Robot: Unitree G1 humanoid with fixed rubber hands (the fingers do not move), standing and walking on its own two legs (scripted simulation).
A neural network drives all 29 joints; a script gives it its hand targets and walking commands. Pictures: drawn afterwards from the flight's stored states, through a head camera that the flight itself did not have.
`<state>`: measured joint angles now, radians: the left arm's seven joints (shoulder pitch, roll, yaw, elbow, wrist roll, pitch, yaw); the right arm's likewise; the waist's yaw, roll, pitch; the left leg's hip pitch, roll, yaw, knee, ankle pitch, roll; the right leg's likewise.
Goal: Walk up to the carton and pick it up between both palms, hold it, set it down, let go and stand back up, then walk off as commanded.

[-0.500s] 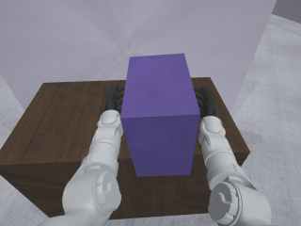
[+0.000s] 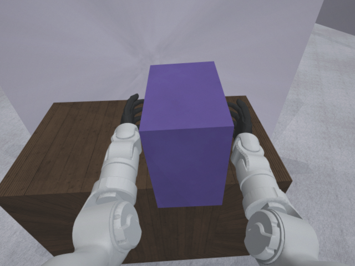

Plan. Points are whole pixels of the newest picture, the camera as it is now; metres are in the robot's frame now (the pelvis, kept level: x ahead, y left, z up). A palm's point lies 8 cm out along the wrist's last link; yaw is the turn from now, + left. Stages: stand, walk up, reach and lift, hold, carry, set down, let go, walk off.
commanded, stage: reach and lift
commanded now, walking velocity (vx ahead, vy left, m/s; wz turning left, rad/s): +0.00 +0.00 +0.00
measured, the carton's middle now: (185, 134) +0.45 +0.03 +0.09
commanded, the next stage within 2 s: hold in 1.86 s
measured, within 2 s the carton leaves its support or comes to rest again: neither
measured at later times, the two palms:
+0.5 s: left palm (124, 116) +0.39 +0.16 +0.19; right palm (244, 123) +0.39 -0.10 +0.18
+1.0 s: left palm (123, 106) +0.38 +0.15 +0.23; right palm (252, 112) +0.38 -0.11 +0.21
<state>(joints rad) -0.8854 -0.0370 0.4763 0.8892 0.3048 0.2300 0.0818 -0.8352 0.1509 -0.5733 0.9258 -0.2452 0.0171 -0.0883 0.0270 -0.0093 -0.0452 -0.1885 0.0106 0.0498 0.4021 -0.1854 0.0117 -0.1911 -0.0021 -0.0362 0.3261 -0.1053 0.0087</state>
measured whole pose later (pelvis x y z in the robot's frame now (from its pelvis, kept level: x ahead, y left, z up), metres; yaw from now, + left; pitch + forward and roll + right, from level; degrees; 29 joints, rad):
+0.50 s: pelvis -0.01 +0.00 +0.00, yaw +0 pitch -4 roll -1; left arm -0.90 -0.03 0.40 0.74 0.30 0.43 0.10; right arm -0.88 0.11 -0.46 0.90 -0.10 0.15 -0.12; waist 0.02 -0.01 -0.06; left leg -0.15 0.01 0.05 0.40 -0.18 0.01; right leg -0.16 0.00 -0.04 0.33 -0.10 0.01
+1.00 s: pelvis -0.01 +0.00 +0.00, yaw +0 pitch -5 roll -1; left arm -0.91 -0.02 0.36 0.61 0.30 0.60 0.11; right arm -0.92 0.04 -0.30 0.86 0.07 0.27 -0.16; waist -0.01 -0.01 -0.07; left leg -0.13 0.01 0.05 0.40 -0.18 0.01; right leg -0.13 0.00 -0.04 0.32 -0.10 0.01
